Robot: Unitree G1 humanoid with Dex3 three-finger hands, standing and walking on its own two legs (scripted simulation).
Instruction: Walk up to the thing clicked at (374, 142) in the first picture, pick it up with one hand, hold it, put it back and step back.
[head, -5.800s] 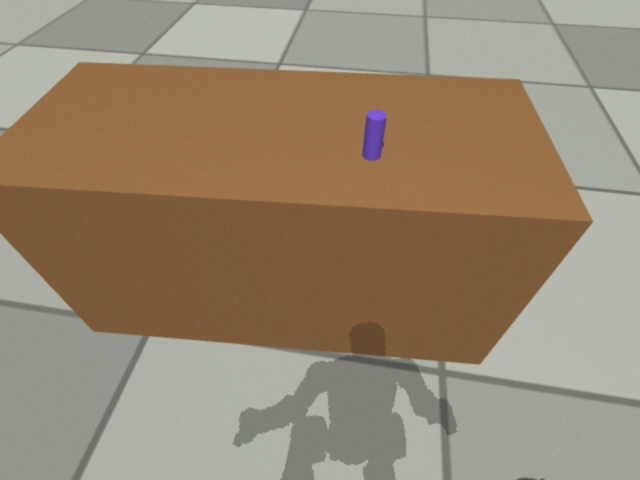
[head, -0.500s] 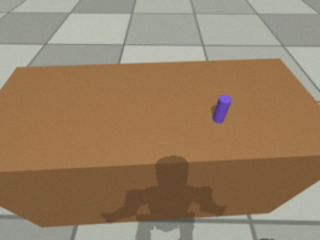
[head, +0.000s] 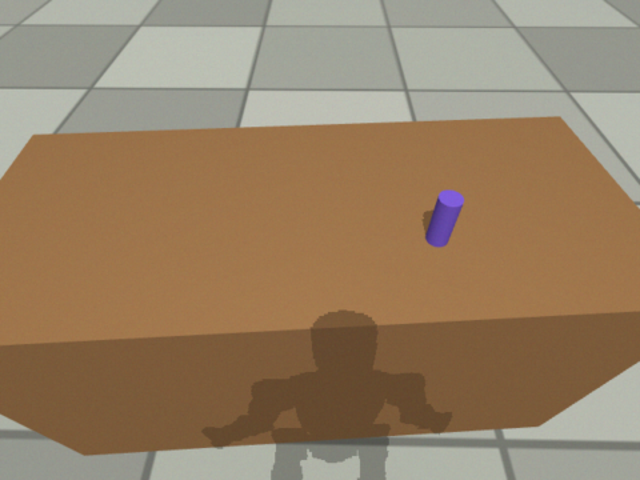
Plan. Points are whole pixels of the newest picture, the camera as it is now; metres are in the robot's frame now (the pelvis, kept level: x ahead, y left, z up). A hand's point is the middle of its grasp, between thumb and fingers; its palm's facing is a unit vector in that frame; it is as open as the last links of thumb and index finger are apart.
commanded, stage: stand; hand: right
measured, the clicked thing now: (443, 219) +0.52 -0.23 -0.03
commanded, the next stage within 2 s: rise first in 0.44 s
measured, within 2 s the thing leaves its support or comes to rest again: neither
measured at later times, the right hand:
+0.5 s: hand out of the picture +0.08 -0.25 -0.16, palm faces -0.04 +0.94 -0.34, open 7.4 cm
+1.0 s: hand (531, 447) +0.17 -0.26 -0.08, palm faces +0.27 +0.90 -0.35, open 15.5 cm
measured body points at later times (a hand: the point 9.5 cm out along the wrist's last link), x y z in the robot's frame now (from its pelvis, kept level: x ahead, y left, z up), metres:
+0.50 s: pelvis +0.00 +0.00 +0.00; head +0.02 +0.00 +0.45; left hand +0.07 +0.30 -0.13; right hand +0.08 -0.30 -0.14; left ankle +0.02 +0.13 -0.75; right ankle -0.04 -0.13 -0.75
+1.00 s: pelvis +0.01 +0.00 -0.01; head +0.02 +0.01 +0.44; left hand +0.18 +0.26 -0.10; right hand +0.15 -0.31 -0.05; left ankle +0.02 +0.13 -0.75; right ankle -0.04 -0.13 -0.75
